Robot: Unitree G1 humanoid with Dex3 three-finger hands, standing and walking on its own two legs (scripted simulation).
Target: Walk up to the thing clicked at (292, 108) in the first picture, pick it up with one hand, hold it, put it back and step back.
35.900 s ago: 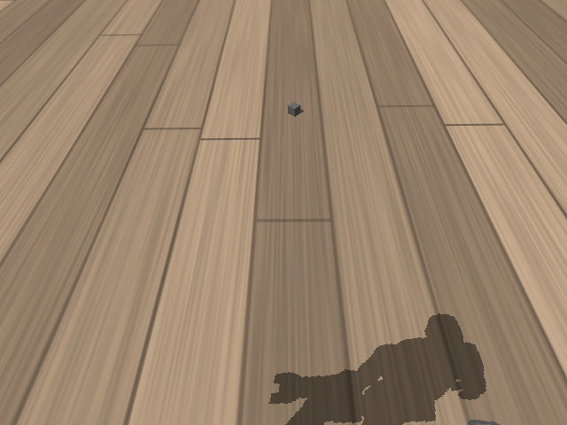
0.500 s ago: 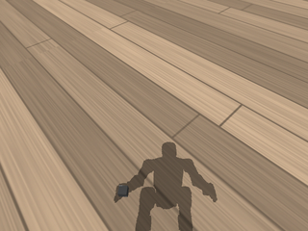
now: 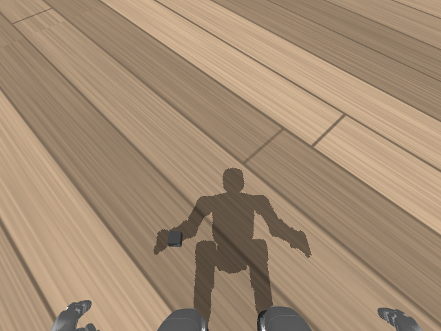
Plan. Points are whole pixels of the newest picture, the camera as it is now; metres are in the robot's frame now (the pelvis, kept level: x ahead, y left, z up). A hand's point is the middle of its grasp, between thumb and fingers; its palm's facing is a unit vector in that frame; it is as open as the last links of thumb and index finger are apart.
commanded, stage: step back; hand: left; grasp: from above
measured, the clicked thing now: (175, 238) +0.47 +0.22 -0.74
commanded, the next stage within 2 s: none
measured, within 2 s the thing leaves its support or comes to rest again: neither
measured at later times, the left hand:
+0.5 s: hand out of the picture +0.03 +0.26 -0.16, palm faces -0.12 -0.91 -0.39, open 7.4 cm
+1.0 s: hand out of the picture -0.08 +0.28 -0.15, palm faces -0.03 -0.94 -0.33, open 7.4 cm
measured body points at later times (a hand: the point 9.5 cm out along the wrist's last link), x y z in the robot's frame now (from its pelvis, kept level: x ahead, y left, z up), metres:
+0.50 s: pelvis -0.09 +0.01 -0.01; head -0.03 +0.00 +0.43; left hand +0.03 +0.31 -0.13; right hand -0.01 -0.31 -0.14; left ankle -0.01 +0.10 -0.73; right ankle -0.12 -0.11 -0.73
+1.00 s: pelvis -0.22 +0.03 +0.00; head -0.16 +0.06 +0.45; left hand -0.08 +0.33 -0.13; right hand -0.15 -0.28 -0.10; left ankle -0.20 +0.13 -0.73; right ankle -0.23 -0.12 -0.65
